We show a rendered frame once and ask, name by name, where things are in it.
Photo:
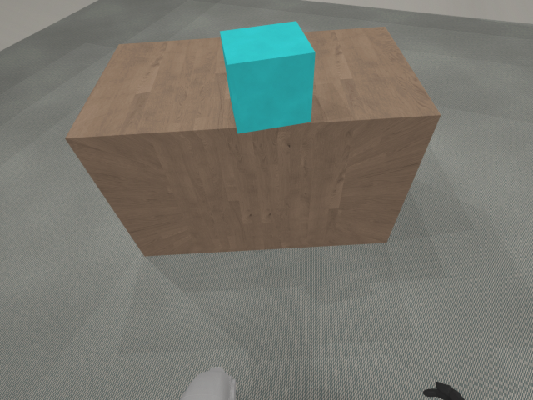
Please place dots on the pedestal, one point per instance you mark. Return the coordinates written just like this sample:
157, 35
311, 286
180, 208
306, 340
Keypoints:
158, 137

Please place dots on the robot left thigh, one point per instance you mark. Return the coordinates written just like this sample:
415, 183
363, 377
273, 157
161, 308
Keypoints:
211, 385

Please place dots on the right robot hand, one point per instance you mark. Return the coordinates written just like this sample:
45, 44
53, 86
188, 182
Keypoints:
443, 391

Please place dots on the carton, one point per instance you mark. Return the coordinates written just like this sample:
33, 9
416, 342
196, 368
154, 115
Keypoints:
270, 74

